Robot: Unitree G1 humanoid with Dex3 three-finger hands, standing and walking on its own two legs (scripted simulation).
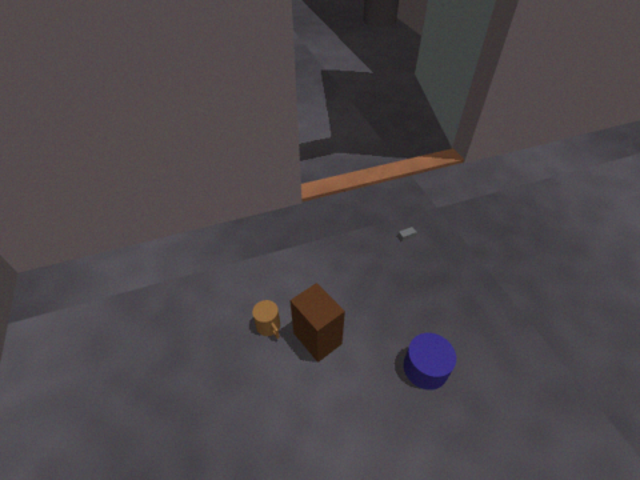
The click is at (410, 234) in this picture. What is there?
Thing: small brick
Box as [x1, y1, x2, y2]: [398, 227, 416, 240]
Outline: 414,229 410,227 399,231 398,236 401,240 415,236 416,232
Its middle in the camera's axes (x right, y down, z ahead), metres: +0.38 -0.03 +1.68
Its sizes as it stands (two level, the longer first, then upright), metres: 0.069 0.035 0.028
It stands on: the floor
